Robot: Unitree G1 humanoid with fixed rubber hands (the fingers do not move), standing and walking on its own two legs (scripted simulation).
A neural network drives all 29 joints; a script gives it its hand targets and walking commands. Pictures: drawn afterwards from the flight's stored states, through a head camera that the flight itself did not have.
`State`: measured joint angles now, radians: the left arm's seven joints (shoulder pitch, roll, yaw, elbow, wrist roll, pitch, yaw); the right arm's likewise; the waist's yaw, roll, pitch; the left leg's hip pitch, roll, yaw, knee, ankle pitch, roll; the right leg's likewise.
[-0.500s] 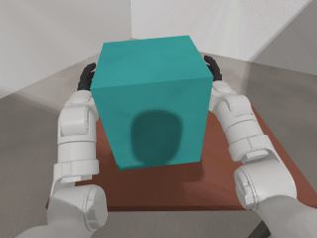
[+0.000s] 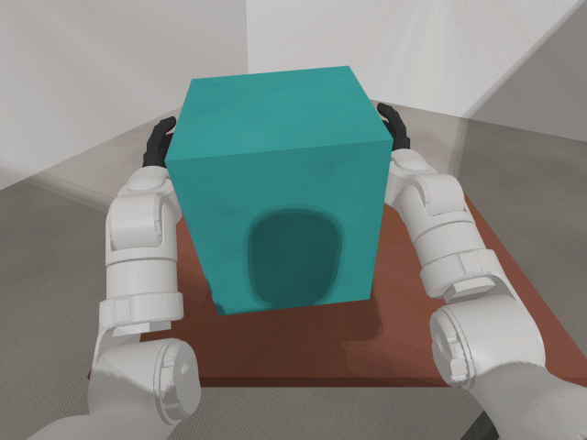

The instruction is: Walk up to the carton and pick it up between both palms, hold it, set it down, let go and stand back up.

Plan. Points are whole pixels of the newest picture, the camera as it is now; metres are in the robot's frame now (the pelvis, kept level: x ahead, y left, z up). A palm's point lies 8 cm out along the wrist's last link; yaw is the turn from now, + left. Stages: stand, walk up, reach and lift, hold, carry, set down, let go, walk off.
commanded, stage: hold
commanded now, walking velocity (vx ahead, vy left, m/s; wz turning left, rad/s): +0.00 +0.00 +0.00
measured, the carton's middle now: (283, 192) +0.37 +0.00 +0.21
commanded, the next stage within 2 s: none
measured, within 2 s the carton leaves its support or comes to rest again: neither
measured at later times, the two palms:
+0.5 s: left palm (163, 176) +0.38 +0.16 +0.23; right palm (387, 158) +0.39 -0.14 +0.25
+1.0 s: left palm (157, 173) +0.36 +0.16 +0.24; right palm (391, 157) +0.37 -0.14 +0.26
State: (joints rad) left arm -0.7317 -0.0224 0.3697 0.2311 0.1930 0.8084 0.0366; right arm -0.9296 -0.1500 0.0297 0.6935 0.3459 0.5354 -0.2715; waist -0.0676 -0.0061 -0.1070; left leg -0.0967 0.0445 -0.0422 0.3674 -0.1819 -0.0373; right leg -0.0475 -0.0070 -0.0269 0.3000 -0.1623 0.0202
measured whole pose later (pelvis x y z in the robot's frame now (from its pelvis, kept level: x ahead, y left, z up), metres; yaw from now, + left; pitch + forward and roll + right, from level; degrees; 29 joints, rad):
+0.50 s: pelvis +0.02 +0.00 +0.00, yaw +0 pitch -4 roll -2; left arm -0.70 -0.01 0.33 0.20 0.19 0.81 0.05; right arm -0.92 -0.18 0.09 0.69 0.40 0.52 -0.28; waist -0.08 0.00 -0.11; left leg -0.11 0.05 -0.05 0.39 -0.22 -0.04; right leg -0.03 0.00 -0.03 0.28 -0.17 0.02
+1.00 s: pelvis +0.00 +0.00 +0.00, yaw +0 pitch -5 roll -1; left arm -0.75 -0.02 0.38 0.24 0.20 0.81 0.04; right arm -0.95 -0.15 0.02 0.71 0.34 0.54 -0.27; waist -0.06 -0.01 -0.11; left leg -0.10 0.04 -0.04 0.36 -0.18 -0.04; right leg -0.05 -0.01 -0.02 0.30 -0.16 0.02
